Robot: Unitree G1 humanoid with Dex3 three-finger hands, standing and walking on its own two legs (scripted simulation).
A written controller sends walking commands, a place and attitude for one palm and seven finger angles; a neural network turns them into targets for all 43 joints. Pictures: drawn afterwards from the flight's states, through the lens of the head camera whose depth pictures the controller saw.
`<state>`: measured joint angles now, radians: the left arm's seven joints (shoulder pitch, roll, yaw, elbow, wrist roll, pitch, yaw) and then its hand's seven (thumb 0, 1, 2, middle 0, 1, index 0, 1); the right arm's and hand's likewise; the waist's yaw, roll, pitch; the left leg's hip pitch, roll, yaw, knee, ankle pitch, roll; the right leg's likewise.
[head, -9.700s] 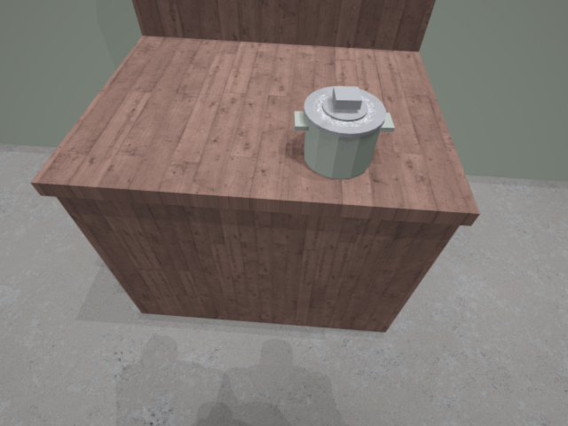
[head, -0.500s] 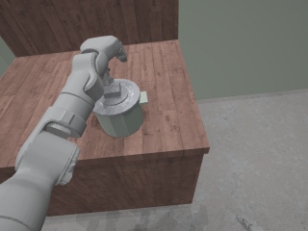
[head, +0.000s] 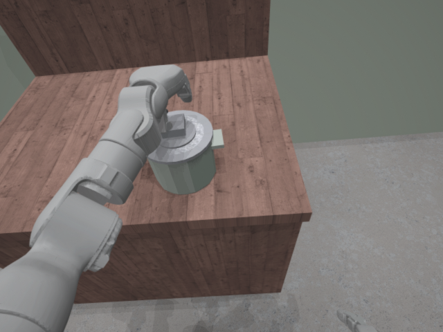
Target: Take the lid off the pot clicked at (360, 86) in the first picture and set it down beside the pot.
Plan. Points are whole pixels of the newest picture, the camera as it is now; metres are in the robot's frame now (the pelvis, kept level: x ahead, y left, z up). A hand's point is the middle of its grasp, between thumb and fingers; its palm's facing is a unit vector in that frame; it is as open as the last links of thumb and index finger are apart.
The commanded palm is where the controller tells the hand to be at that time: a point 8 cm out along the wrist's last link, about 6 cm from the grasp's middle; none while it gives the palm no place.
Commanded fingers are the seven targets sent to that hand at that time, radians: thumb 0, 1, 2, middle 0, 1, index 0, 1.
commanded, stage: move the open hand above the knob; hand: left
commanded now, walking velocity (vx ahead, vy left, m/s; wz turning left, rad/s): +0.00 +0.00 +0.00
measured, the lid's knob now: (173, 125) +0.50 +0.10 +0.10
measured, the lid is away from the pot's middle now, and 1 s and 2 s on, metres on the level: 0.00 0.00 0.00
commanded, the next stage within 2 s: lower the open fingers around the knob in 0.30 s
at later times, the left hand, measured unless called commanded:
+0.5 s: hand (161, 107) +0.48 +0.11 +0.17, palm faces -0.24 -0.07 -0.97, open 9.9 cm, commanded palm +0.46 +0.11 +0.23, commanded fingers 0.00 -0.31 1.51 -0.86 -0.08 -0.86 -0.08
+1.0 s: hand (168, 122) +0.46 +0.10 +0.14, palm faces -0.29 -0.04 -0.96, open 10.0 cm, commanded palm +0.45 +0.10 +0.19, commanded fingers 0.00 -0.31 1.51 -0.86 -0.08 -0.86 -0.08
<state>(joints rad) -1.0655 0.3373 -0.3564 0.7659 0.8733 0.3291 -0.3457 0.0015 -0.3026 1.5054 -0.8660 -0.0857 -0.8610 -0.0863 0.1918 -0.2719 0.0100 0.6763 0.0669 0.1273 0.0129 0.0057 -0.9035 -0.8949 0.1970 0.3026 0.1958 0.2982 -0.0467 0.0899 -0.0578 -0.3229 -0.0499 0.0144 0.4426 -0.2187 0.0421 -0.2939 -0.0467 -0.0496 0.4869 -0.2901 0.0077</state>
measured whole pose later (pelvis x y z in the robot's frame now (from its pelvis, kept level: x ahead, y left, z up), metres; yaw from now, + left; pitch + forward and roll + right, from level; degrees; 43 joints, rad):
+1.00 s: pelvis +0.00 +0.00 +0.00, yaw +0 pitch +6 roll +1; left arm -1.07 0.30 -0.36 0.85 0.88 0.35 -0.32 0.00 -0.30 1.51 -0.83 -0.07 -0.85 -0.08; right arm 0.20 -0.27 0.01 0.69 0.07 0.13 0.02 0.01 -0.90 -0.89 0.20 0.30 0.20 0.30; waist -0.05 0.07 -0.06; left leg -0.34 -0.05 0.02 0.45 -0.22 0.04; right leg -0.31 -0.05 -0.04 0.49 -0.29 0.01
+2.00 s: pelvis +0.01 +0.00 +0.00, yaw -1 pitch +7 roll +0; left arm -1.02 0.31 -0.33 0.86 0.87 0.33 -0.29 0.00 0.04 1.07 -0.59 -0.82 -0.60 -0.82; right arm 0.19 -0.27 0.01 0.69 0.07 0.15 0.01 0.01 -0.90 -0.89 0.20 0.30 0.20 0.30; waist -0.06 0.07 -0.06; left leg -0.34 -0.04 0.03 0.46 -0.24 0.04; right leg -0.31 -0.03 -0.03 0.48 -0.29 0.01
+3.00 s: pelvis +0.01 +0.00 +0.00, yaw -1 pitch +7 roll +0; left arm -1.07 0.30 -0.34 0.95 0.87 0.32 -0.29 0.02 0.03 0.98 -0.60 -0.90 -0.63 -0.91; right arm 0.22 -0.27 0.00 0.71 0.06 0.12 -0.01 0.00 -0.90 -0.89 0.20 0.30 0.20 0.30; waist -0.07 0.07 -0.07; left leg -0.35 -0.04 0.03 0.45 -0.23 0.04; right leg -0.32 -0.03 -0.03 0.47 -0.29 0.01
